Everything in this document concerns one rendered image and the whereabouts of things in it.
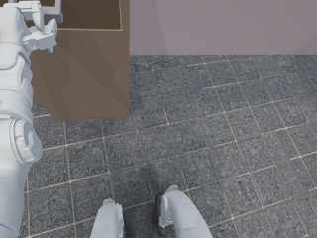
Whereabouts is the right robot foot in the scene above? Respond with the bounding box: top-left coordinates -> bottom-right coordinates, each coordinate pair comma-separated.
154,192 -> 169,237

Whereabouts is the robot left hand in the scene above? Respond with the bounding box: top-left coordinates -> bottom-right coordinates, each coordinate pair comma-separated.
0,0 -> 57,56

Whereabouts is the left robot forearm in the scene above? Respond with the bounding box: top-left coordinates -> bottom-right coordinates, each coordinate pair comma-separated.
0,43 -> 34,126

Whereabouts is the handle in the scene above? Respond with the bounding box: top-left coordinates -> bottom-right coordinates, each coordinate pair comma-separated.
8,0 -> 63,23

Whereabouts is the robot left upper arm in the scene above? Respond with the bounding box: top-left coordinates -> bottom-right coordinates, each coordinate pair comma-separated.
0,118 -> 43,238

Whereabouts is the cabinet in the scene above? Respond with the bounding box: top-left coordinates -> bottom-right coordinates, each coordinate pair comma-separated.
28,0 -> 130,122

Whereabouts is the drawer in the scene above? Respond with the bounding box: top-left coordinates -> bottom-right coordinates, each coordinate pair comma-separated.
0,0 -> 121,30

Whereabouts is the robot right thigh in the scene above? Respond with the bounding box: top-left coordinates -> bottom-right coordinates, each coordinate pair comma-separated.
161,190 -> 213,238

